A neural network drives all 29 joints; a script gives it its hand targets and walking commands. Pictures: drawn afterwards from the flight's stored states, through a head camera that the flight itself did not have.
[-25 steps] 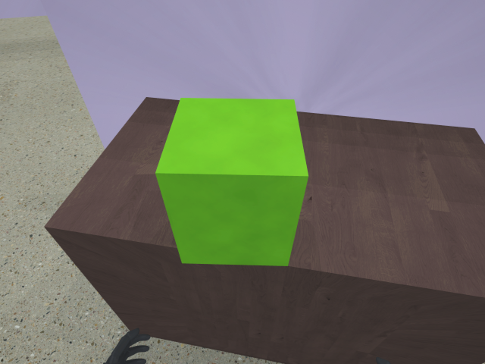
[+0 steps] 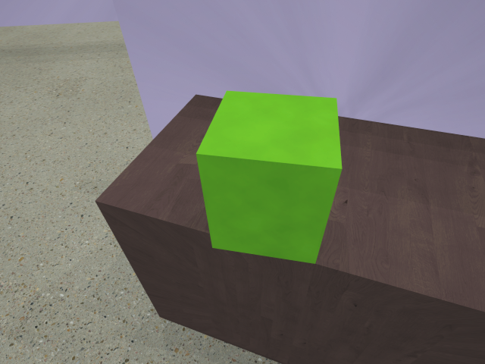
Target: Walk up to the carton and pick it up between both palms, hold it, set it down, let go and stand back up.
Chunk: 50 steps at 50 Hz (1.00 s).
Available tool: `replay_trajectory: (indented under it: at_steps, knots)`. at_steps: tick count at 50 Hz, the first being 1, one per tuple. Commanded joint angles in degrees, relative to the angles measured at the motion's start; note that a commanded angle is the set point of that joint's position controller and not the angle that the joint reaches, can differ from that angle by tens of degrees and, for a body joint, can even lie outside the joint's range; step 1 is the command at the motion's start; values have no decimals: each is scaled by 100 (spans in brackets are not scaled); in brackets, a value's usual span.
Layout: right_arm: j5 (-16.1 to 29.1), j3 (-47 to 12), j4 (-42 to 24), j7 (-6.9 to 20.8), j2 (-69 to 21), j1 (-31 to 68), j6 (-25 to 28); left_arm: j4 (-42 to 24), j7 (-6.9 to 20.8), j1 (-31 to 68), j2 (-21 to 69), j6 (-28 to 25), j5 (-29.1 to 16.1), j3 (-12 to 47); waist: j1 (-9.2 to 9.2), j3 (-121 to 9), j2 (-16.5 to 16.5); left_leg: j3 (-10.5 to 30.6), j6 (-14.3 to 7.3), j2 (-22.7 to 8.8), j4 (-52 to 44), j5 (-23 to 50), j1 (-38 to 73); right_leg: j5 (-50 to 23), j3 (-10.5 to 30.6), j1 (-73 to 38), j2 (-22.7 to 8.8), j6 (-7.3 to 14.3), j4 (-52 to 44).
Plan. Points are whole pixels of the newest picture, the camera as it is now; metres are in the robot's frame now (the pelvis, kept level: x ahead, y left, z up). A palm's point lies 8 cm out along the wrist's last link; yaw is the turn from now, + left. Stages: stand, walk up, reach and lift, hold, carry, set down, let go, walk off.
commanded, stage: stand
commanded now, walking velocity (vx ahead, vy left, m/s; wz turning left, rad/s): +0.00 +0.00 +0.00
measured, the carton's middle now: (270, 177) +0.46 -0.03 +0.08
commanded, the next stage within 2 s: none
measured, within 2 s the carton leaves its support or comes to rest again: neither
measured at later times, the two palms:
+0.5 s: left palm out of the picture -0.03 +0.20 -0.13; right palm out of the picture +0.01 -0.23 -0.14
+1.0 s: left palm out of the picture -0.02 +0.17 -0.14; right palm out of the picture +0.03 -0.25 -0.14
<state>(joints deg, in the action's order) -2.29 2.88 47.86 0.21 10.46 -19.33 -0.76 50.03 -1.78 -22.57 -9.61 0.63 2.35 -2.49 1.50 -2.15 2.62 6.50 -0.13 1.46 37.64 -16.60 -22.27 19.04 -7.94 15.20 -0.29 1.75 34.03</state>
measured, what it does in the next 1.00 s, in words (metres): stands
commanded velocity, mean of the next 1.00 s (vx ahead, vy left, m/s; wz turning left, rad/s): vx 0.00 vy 0.00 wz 0.00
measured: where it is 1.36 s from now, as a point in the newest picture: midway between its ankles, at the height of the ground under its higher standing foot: outside the picture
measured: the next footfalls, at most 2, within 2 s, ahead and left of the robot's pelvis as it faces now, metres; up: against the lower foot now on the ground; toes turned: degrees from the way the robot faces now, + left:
none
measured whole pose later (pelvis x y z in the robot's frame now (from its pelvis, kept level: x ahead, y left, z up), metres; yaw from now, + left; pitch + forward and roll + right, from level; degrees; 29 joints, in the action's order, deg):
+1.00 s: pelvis +0.02 -0.04 +0.01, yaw +3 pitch -2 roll +0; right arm -1.2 1.0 62.2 -2.9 6.4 -16.6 -1.7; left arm 62.5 -2.9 -18.6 -6.5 0.7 1.2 -2.6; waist 0.7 2.4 0.1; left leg 8.0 4.0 -0.7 31.7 -14.4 -15.2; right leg 20.0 -10.9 8.1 1.5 4.9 29.9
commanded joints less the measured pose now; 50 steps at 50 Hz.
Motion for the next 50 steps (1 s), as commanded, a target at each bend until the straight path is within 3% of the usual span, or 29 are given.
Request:
replay_trajectory:
  at_steps: [1, 2, 3, 4, 5, 6, 7, 10, 12, 16, 18, 20, 21, 26, 30, 33, 42, 50]
  knots:
    - [-55, 147, -344, -17, 407, -494, 94, -362, -76, 204, -930, -139, -6, -251, -288, 561, -992, -168, -91, -264, 107, -18, 482, -135, 1419, 1044, -1519, 847, -1795]
    - [-42, 137, -269, -33, 376, -659, 108, -328, -64, 229, -886, -124, -18, -243, -352, 576, -760, -4, -143, -360, -355, 496, 729, -77, 1189, 1087, -1254, 653, -1538]
    - [-37, 142, -203, -51, 471, -691, 118, -279, -34, 172, -658, -101, -64, -189, -303, 684, -376, 318, -207, -521, -780, 1091, 671, 319, 907, 1120, -878, 438, -1229]
    - [-7, 147, -143, -60, 532, -621, 128, -227, -8, 13, -582, -48, -106, -183, -180, 851, 99, 774, -334, -680, -1195, 949, 119, 634, 560, 802, -433, 238, -907]
    - [14, 173, -114, -81, 651, -548, 107, -142, 0, -193, -481, -9, -104, -165, -114, 945, 671, 1139, -488, -792, -1639, 272, -388, 565, 441, 385, -189, 107, -608]
    - [53, 175, -91, -108, 664, -452, 85, -99, 25, -264, -526, 16, -86, -180, -37, 911, 826, 1450, -638, -891, -2084, -282, -786, 390, 405, -78, -71, 64, -343]
    - [53, 156, -98, -139, 679, -347, 69, -47, 35, -382, -457, 20, -70, -171, 44, 953, 926, 1493, -631, -911, -2323, -661, -856, 256, 431, -207, -87, 55, -327]
    - [92, 76, -34, -182, 500, -203, 82, 86, 54, -443, -532, -53, -23, -161, 98, 786, 758, 1145, -398, -667, -2391, -1048, -1006, -90, 600, -778, -345, 142, -806]
    - [104, 75, 87, -172, 424, -182, 103, 175, 27, -467, -593, -122, -16, -166, 86, 756, 485, 751, -263, -458, -2014, -639, -718, -55, 721, -657, -554, 169, -1139]
    - [110, 70, 200, -104, 307, -325, 167, 325, -26, -296, -650, -175, -61, -180, -86, 388, -598, 162, -96, -210, -1121, 366, 89, 389, 1118, -150, -925, 325, -1794]
    - [82, 64, 320, -100, 236, -424, 158, 334, -70, -119, -627, -164, -89, -186, -138, 433, -695, -22, -53, -176, -955, 573, 290, 484, 1050, 30, -997, 395, -1957]
    - [49, 43, 414, -104, 182, -521, 151, 381, -82, -26, -572, -133, -76, -183, -179, 539, -738, -48, -27, -251, -940, 732, 359, 389, 901, 149, -981, 399, -1923]
    - [42, 34, 460, -111, 184, -463, 128, 413, -79, -42, -447, -109, -83, -152, -145, 689, -580, -9, -27, -269, -970, 777, 334, 404, 858, 238, -921, 383, -1912]
    - [68, 6, 676, -165, 149, -559, 103, 604, -85, -158, -475, -65, -86, -168, -141, 774, -392, 42, -8, -293, -1054, 923, 243, 306, 753, 0, -811, 376, -1784]
    - [76, -38, 820, -221, 52, -534, 103, 724, -95, -313, -475, -75, -109, -152, -66, 710, 42, 115, -12, -380, -1090, 1415, 297, -331, 598, -254, -704, 350, -1499]
    - [108, -64, 888, -269, 99, -338, 79, 840, -105, -251, -435, -95, -123, -167, -30, 635, -11, 143, -32, -349, -1029, 1729, 267, -1007, 630, -531, -721, 387, -1344]
    - [103, -119, 1161, -311, -12, -195, -20, 1039, -134, -108, -311, -50, -111, -130, -72, 820, -203, 25, 41, -307, -906, 1404, 389, -736, 708, -398, -834, 427, -1552]
    - [109, -152, 1312, -335, -5, -44, -53, 1164, -148, -76, -287, -43, -112, -116, -73, 842, -232, -48, 76, -315, -835, 1399, 430, -949, 698, -499, -865, 460, -1537]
